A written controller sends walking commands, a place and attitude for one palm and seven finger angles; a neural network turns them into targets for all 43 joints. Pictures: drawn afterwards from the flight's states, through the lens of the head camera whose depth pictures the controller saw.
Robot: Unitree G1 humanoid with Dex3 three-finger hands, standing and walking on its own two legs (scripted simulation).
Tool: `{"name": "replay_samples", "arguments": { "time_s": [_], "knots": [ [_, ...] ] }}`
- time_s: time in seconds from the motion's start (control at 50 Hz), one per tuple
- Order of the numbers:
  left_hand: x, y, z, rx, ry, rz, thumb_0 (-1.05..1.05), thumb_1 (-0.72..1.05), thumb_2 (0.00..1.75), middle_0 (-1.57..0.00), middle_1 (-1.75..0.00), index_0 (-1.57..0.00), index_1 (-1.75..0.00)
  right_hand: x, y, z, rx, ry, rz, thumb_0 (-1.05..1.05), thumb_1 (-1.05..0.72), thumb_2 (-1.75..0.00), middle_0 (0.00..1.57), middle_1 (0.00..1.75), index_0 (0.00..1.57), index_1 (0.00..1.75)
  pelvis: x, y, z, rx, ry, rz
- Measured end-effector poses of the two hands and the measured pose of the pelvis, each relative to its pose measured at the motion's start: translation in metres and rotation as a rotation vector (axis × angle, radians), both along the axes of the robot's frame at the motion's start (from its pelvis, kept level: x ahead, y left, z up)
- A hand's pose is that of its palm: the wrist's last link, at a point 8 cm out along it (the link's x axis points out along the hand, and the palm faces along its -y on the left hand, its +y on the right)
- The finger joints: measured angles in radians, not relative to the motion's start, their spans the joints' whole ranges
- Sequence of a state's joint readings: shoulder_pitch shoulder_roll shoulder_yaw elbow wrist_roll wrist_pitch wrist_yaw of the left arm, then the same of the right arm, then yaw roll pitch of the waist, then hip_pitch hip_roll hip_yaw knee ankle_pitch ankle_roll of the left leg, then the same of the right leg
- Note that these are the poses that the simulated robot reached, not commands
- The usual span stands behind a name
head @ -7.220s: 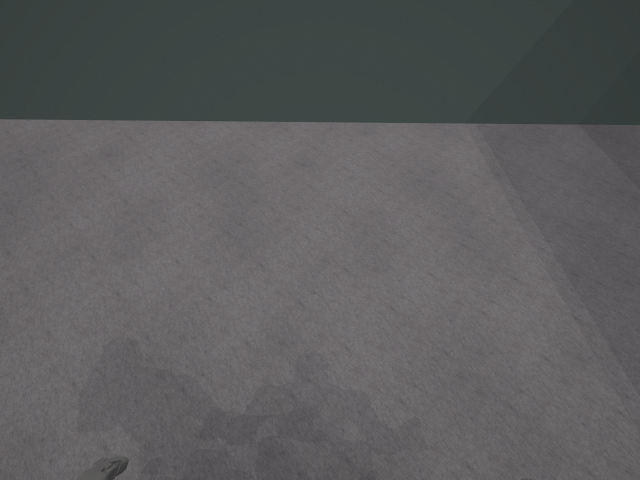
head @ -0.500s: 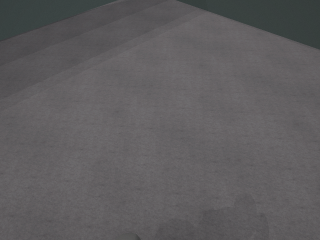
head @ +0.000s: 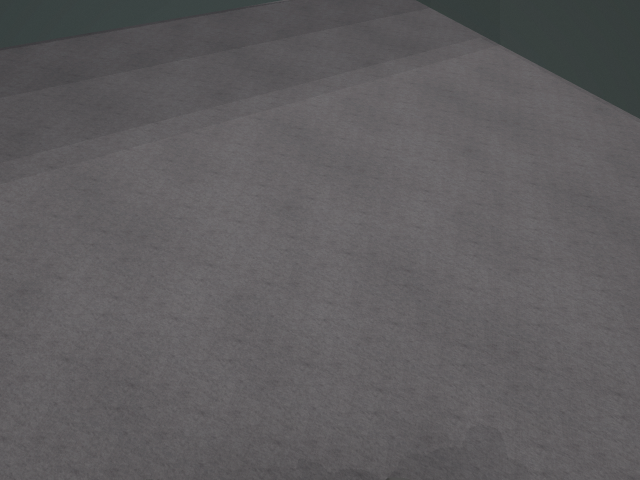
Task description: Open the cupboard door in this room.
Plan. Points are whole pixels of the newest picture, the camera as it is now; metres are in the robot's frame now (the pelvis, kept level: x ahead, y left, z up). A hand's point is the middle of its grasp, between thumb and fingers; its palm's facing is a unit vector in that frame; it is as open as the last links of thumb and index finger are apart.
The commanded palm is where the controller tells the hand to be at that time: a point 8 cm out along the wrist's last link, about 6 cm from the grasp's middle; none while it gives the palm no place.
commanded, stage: turn or walk to find it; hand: left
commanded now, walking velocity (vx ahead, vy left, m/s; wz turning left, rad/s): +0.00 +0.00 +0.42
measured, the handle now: out of the picture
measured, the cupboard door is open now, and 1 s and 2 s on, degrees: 0 0 0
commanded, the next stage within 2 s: none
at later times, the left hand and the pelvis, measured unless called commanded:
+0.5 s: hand out of the picture -0.03 +0.15 -0.16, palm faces +0.27 -0.93 -0.26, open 7.4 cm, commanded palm none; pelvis -0.05 -0.05 +0.00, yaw +15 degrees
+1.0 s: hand out of the picture -0.10 +0.19 -0.16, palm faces +0.45 -0.85 -0.27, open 7.4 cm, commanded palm none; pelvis -0.09 -0.04 +0.00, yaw +25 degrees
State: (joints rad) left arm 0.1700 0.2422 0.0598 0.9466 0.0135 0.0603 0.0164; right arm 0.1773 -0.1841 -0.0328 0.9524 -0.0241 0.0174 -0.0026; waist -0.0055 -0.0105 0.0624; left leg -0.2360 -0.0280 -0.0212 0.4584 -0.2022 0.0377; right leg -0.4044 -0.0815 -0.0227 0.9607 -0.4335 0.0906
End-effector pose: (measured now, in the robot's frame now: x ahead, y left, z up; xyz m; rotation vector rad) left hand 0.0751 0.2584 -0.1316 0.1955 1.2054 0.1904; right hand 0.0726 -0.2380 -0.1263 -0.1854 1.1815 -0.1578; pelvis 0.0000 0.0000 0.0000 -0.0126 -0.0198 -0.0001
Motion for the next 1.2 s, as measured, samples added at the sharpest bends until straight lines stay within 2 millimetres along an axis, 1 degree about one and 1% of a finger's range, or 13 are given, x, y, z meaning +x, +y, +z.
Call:
{"name": "replay_samples", "arguments": {
  "time_s": [0.1,0.16,0.26,0.4,0.52,0.64,0.72,0.82,0.9,0.98,1.06,1.12,1.2],
  "knots": [
    [0.009,-0.023,0.009,0.017,-0.071,-0.004,0.00,0.91,0.89,-0.20,-0.30,-0.19,-0.30,-0.028,-0.017,-0.016,0.029,0.054,-0.005,0.00,-0.90,-0.90,0.20,0.30,0.20,0.30,-0.012,-0.018,-0.004,0.015,0.000,0.040],
    [0.004,-0.039,0.011,0.035,-0.116,0.005,0.00,0.91,0.89,-0.20,-0.30,-0.19,-0.30,-0.042,-0.034,-0.031,0.049,0.088,-0.002,0.00,-0.90,-0.90,0.20,0.30,0.20,0.30,-0.019,-0.033,-0.012,0.030,0.001,0.066],
    [-0.032,-0.059,0.021,0.043,-0.108,0.063,0.00,0.91,0.89,-0.20,-0.30,-0.20,-0.30,-0.054,-0.056,-0.034,0.052,0.146,0.030,0.00,-0.90,-0.90,0.20,0.30,0.20,0.30,-0.029,-0.047,-0.006,0.044,-0.018,0.128],
    [-0.082,-0.069,0.019,0.031,-0.040,0.155,0.00,0.90,0.89,-0.20,-0.30,-0.20,-0.30,-0.057,-0.069,-0.026,0.030,0.181,0.095,0.00,-0.91,-0.90,0.20,0.30,0.19,0.30,-0.038,-0.055,0.000,0.055,-0.010,0.207],
    [-0.133,-0.061,0.004,0.000,0.006,0.255,0.00,0.90,0.89,-0.20,-0.30,-0.20,-0.30,-0.037,-0.054,-0.021,-0.007,0.185,0.201,0.00,-0.91,-0.90,0.20,0.30,0.19,0.30,-0.051,-0.047,-0.003,0.046,0.002,0.271],
    [-0.198,-0.038,-0.026,-0.038,0.084,0.366,0.00,0.90,0.89,-0.20,-0.30,-0.20,-0.30,0.001,-0.011,-0.014,-0.045,0.051,0.314,0.00,-0.91,-0.90,0.20,0.30,0.19,0.30,-0.070,-0.026,-0.017,0.025,-0.001,0.325],
    [-0.225,-0.028,-0.025,-0.047,0.147,0.402,0.00,0.91,0.89,-0.20,-0.30,-0.20,-0.30,0.010,0.014,0.001,-0.039,-0.019,0.356,0.00,-0.90,-0.90,0.20,0.30,0.20,0.30,-0.076,-0.019,-0.010,0.012,-0.008,0.337],
    [-0.231,-0.021,-0.012,-0.036,0.105,0.430,0.01,0.91,0.89,-0.20,-0.30,-0.19,-0.30,0.012,0.030,0.006,-0.021,-0.029,0.405,0.00,-0.90,-0.90,0.20,0.30,0.20,0.30,-0.084,-0.018,-0.001,0.002,-0.005,0.375],
    [-0.224,-0.023,-0.004,-0.011,0.063,0.439,0.01,0.91,0.89,-0.20,-0.30,-0.19,-0.30,0.008,0.029,0.000,0.002,-0.016,0.424,0.00,-0.90,-0.90,0.20,0.30,0.20,0.30,-0.089,-0.023,-0.001,0.008,0.000,0.403],
    [-0.211,-0.032,0.003,0.017,0.015,0.438,0.00,0.91,0.89,-0.20,-0.30,-0.19,-0.30,-0.001,0.015,-0.012,0.022,0.019,0.429,0.00,-0.90,-0.90,0.20,0.30,0.20,0.30,-0.092,-0.037,-0.003,0.017,0.005,0.435],
    [-0.201,-0.050,0.008,0.054,-0.045,0.441,0.00,0.91,0.89,-0.20,-0.30,-0.19,-0.30,-0.008,-0.009,-0.031,0.042,0.064,0.432,0.00,-0.90,-0.90,0.20,0.30,0.20,0.30,-0.092,-0.057,-0.012,0.032,0.011,0.468],
    [-0.206,-0.069,0.015,0.065,-0.066,0.458,0.00,0.91,0.89,-0.20,-0.30,-0.20,-0.30,-0.011,-0.024,-0.036,0.040,0.102,0.444,0.00,-0.90,-0.90,0.20,0.30,0.20,0.30,-0.095,-0.068,-0.010,0.039,-0.001,0.509],
    [-0.224,-0.091,0.021,0.055,-0.049,0.507,0.00,0.91,0.89,-0.20,-0.30,-0.20,-0.30,-0.011,-0.039,-0.033,0.029,0.137,0.470,0.00,-0.90,-0.90,0.20,0.30,0.20,0.30,-0.097,-0.077,-0.003,0.053,-0.004,0.548]
  ]
}}
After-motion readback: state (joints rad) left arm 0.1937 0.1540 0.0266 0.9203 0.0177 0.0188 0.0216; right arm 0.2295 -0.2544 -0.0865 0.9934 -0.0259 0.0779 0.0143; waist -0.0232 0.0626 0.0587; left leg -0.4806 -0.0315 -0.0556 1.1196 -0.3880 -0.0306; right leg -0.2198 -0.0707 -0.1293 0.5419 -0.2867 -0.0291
